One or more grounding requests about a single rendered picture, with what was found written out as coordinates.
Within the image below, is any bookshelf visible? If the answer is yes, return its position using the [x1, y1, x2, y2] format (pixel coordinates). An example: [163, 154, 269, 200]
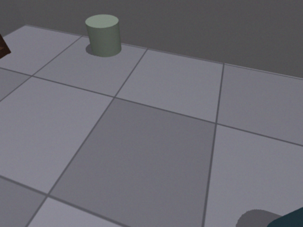
[0, 34, 11, 59]

